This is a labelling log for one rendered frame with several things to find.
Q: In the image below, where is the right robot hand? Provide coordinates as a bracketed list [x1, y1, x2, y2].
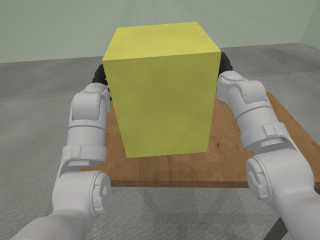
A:
[216, 51, 233, 90]

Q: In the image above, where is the table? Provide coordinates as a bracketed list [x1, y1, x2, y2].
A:
[80, 92, 320, 240]

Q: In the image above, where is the robot right forearm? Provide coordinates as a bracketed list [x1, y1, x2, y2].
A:
[216, 70, 315, 187]

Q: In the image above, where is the carton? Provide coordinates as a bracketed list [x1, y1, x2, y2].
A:
[102, 21, 222, 158]

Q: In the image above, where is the robot left forearm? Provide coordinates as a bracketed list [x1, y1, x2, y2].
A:
[52, 82, 111, 210]

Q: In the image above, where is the right robot upper arm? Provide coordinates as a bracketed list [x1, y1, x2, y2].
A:
[246, 148, 320, 240]

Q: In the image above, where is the left robot hand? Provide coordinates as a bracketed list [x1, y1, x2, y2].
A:
[92, 64, 112, 101]

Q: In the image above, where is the left robot upper arm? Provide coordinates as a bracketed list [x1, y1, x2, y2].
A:
[10, 170, 113, 240]

